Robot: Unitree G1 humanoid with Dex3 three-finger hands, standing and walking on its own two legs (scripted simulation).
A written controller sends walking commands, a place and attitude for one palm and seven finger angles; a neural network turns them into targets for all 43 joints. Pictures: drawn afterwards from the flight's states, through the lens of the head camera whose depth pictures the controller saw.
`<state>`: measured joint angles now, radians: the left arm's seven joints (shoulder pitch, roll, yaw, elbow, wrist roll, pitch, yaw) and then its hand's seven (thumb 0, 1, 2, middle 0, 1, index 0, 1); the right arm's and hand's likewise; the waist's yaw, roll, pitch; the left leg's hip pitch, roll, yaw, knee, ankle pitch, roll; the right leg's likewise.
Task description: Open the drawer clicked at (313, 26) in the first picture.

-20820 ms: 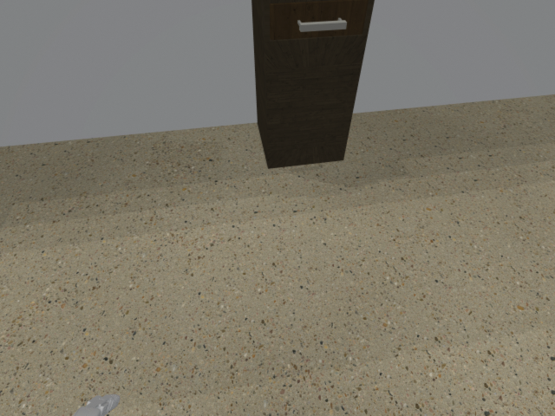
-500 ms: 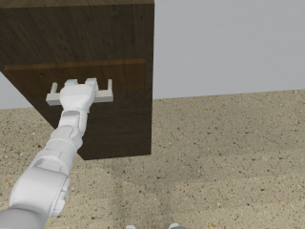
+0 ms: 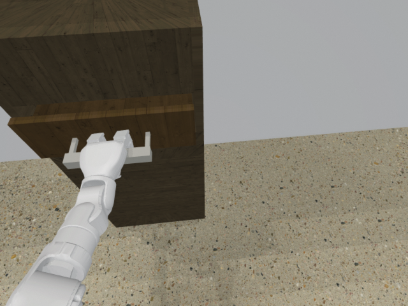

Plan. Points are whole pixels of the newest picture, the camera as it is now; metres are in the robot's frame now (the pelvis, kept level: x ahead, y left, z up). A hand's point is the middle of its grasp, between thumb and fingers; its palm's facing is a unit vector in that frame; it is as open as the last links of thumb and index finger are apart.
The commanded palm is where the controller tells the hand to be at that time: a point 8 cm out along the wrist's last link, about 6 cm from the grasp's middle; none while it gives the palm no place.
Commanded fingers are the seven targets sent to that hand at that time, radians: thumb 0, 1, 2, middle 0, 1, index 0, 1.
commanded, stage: pull the drawer open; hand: left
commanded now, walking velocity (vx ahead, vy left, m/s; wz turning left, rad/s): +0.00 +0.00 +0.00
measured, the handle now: (110, 148) +0.45 +0.21 +0.01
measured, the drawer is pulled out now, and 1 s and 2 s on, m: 0.05 0.14 0.20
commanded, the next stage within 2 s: none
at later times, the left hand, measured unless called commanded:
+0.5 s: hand (113, 173) +0.40 +0.20 -0.01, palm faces -0.04 -0.04 -1.00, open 5.6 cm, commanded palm +0.34 +0.19 +0.05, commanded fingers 0.00 0.90 0.90 -0.40 -1.35 -0.40 -1.35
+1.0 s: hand (109, 208) +0.32 +0.20 -0.01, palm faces +0.00 -0.05 -1.00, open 5.7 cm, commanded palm +0.29 +0.19 +0.05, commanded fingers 0.00 0.90 0.90 -0.40 -1.35 -0.40 -1.35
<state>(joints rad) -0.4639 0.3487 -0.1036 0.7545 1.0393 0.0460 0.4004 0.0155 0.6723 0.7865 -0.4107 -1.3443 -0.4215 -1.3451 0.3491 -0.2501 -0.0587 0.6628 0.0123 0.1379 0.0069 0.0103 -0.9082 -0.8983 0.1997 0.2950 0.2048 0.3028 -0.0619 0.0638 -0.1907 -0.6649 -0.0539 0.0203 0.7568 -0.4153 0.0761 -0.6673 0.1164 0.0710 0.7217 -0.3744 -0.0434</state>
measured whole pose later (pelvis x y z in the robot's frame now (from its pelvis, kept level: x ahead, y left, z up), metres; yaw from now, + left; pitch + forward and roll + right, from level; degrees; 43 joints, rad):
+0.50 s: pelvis -0.01 -0.01 -0.01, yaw +1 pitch +18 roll -1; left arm -0.56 0.34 -0.12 0.86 1.07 0.04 0.40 0.00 0.69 0.80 -0.40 -1.34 -0.42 -1.35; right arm 0.30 -0.23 -0.05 0.65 0.00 0.14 -0.01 0.01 -0.91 -0.90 0.20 0.30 0.21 0.30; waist -0.05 0.06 -0.19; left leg -0.71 -0.06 0.00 0.81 -0.42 0.07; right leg -0.71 0.11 0.04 0.78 -0.39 -0.05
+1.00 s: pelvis -0.01 +0.00 +0.00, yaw +3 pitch +13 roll -1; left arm -0.23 0.26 -0.26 0.48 1.09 0.15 0.40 0.00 0.67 0.84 -0.41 -1.34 -0.42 -1.35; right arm 0.12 -0.24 -0.04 0.62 0.01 0.13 0.00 0.01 -0.91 -0.90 0.20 0.29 0.20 0.30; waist 0.03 0.06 -0.16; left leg -0.59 -0.08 -0.02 0.78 -0.42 0.07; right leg -0.59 0.09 0.03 0.76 -0.40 -0.05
